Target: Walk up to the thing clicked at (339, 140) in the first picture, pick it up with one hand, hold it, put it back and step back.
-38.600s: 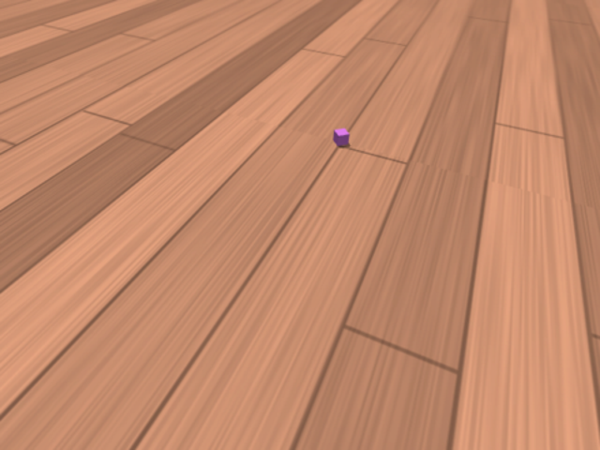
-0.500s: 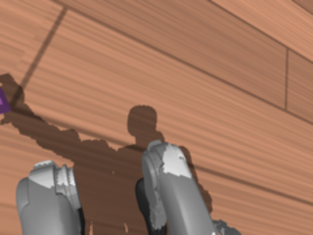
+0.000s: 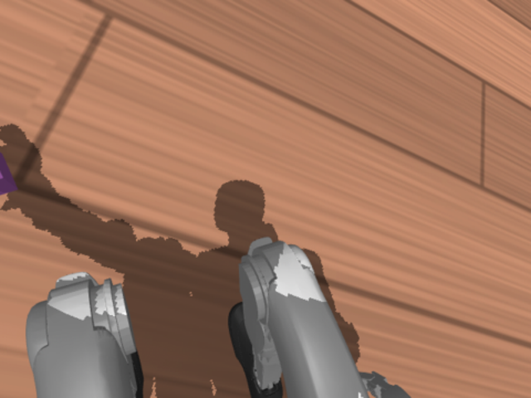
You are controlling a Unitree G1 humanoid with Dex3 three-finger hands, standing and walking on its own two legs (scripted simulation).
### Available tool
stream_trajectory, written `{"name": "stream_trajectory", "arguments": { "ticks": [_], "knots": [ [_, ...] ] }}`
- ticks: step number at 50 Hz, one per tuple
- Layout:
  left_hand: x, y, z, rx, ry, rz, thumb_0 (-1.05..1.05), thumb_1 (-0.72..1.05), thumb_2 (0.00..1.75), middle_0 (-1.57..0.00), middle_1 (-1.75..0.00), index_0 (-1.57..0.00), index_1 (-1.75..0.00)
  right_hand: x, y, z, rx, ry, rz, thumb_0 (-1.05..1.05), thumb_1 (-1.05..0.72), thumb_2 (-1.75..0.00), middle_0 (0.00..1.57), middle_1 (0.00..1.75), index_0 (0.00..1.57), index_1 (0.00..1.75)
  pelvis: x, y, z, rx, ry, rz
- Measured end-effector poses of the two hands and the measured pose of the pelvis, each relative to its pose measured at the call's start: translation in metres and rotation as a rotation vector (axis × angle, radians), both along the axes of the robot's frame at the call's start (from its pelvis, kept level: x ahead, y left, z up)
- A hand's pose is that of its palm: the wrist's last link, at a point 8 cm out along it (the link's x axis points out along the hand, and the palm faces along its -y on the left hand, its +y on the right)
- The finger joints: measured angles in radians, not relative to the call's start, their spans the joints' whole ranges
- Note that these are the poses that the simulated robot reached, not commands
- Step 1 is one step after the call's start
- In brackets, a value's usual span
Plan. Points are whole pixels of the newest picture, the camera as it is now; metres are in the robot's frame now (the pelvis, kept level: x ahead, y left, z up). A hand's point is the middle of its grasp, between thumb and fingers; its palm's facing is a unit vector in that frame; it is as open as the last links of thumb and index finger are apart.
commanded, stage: rise first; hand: left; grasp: from above
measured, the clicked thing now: out of the picture +0.50 +0.36 -0.29
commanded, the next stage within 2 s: approach in 0.68 s
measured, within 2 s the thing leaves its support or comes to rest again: neither
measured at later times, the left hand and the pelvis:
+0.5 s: hand out of the picture +0.46 +0.39 -0.16, palm faces -0.40 -0.14 -0.91, open 13.7 cm; pelvis +0.00 +0.00 +0.00, yaw +0 degrees
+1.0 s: hand out of the picture +0.47 +0.37 -0.16, palm faces -0.39 -0.12 -0.91, open 14.0 cm; pelvis +0.00 +0.00 +0.00, yaw +0 degrees
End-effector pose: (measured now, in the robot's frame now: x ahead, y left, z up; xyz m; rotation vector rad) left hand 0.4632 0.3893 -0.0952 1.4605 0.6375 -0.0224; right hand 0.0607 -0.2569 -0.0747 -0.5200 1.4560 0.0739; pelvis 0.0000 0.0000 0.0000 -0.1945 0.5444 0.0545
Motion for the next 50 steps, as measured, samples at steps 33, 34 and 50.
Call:
{"name": "stream_trajectory", "arguments": {
  "ticks": [33, 34, 50],
  "knots": [
    [0.001, -0.004, -0.004, -0.015, 0.003, -0.011, 0.00, -0.44, 0.91, -0.20, -0.89, -0.18, -0.90, 0.000, 0.000, 0.000, 0.004, 0.006, 0.006, 0.00, -0.89, -0.89, 0.21, 0.30, 0.20, 0.30, 0.000, -0.001, 0.001, 0.002, 0.001, 0.000],
    [0.002, -0.004, -0.004, -0.015, 0.002, -0.010, 0.00, -0.44, 0.91, -0.20, -0.89, -0.18, -0.90, 0.000, 0.000, 0.000, 0.003, 0.006, 0.006, 0.00, -0.89, -0.89, 0.21, 0.30, 0.20, 0.30, 0.000, -0.001, 0.000, 0.002, 0.000, -0.001],
    [0.012, -0.018, -0.002, -0.002, -0.002, -0.051, 0.00, -0.50, 0.96, -0.17, -0.90, -0.14, -0.92, -0.002, 0.001, 0.001, 0.003, 0.007, 0.003, 0.00, -0.90, -0.89, 0.21, 0.30, 0.20, 0.30, 0.001, -0.001, 0.001, 0.006, 0.012, 0.002]
  ]
}}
